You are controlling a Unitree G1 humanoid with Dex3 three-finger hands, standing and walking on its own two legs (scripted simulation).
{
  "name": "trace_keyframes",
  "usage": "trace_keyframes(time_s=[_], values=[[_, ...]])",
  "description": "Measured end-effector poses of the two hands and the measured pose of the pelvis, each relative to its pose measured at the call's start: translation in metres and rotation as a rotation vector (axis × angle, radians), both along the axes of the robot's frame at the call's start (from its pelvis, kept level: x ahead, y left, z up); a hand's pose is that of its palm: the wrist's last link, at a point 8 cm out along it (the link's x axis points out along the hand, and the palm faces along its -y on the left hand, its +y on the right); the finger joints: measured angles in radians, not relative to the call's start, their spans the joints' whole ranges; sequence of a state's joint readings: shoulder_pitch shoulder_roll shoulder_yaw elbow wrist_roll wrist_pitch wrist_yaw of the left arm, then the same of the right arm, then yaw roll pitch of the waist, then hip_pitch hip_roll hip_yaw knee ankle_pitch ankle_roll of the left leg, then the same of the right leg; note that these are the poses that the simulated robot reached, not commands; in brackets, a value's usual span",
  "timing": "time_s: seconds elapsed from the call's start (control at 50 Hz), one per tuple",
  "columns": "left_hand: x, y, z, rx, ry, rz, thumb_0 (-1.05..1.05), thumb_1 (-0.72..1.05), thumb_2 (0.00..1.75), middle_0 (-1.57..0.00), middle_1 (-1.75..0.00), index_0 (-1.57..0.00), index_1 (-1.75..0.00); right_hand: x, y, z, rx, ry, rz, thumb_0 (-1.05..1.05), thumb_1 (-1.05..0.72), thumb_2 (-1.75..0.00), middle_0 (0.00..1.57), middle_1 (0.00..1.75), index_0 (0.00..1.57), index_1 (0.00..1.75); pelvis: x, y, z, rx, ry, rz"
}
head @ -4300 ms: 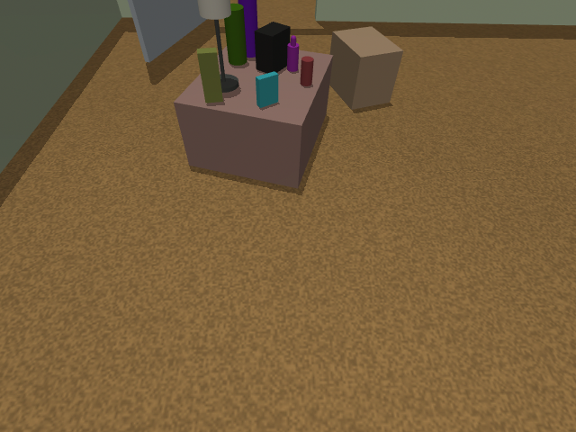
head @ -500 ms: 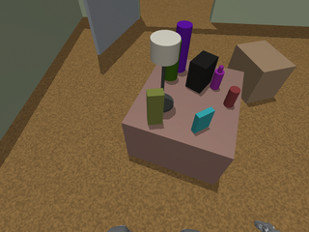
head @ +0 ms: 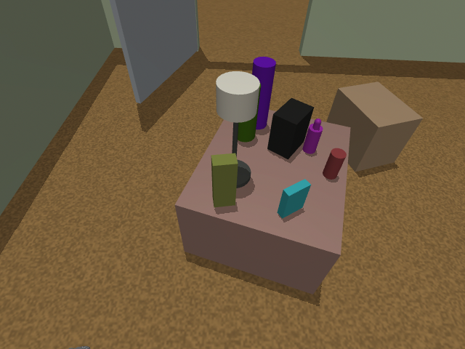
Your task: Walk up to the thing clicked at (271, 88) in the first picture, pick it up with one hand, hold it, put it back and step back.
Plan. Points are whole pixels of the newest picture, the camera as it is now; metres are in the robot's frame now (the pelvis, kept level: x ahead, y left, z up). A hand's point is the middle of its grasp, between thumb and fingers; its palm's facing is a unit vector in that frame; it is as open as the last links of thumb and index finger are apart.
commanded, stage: walk up
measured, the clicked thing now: (293, 199) +0.65 -0.23 -0.33
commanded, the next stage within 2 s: stand in 0.64 s
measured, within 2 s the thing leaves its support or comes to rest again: neither
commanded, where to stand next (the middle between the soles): +0.08 +0.00 m, yaw +2 degrees
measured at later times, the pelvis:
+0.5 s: pelvis +0.02 +0.00 +0.01, yaw +0 degrees
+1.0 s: pelvis +0.03 +0.00 +0.01, yaw +1 degrees
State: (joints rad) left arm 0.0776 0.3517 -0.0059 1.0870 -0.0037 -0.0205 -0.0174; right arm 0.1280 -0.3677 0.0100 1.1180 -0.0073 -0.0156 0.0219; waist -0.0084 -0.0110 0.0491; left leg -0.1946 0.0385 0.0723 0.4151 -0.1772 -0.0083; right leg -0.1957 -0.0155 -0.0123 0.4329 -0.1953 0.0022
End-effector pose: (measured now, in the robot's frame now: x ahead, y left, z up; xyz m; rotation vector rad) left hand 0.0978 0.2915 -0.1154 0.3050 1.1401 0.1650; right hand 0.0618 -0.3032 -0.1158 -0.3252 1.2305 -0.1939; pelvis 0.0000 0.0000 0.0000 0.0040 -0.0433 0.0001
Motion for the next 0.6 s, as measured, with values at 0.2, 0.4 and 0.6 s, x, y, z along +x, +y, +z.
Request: trace_keyframes(time_s=[0.2,0.4,0.6], values=[[-0.012,0.003,-0.002,-0.003,0.069,0.029,0.01,0.9,0.9,-0.2,-0.3,-0.21,-0.3,0.014,0.001,0.004,-0.005,-0.002,-0.002,0.01,-0.91,-0.89,0.2,0.3,0.2,0.3,0.007,0.002,0.004,-0.004,0.006,0.0],[-0.024,0.009,0.0,0.011,0.112,0.061,0.01,0.9,0.9,-0.2,-0.3,-0.21,-0.3,0.031,0.013,0.0,0.026,-0.008,0.009,0.01,-0.91,-0.89,0.2,0.3,0.2,0.3,0.013,0.004,0.006,-0.004,0.01,0.004],[-0.019,0.01,0.001,0.012,0.116,0.069,0.01,0.9,0.9,-0.2,-0.3,-0.2,-0.3,0.039,0.017,0.0,0.033,-0.006,0.005,0.01,-0.91,-0.89,0.2,0.3,0.2,0.3,0.02,0.005,0.007,-0.003,0.012,0.007]])
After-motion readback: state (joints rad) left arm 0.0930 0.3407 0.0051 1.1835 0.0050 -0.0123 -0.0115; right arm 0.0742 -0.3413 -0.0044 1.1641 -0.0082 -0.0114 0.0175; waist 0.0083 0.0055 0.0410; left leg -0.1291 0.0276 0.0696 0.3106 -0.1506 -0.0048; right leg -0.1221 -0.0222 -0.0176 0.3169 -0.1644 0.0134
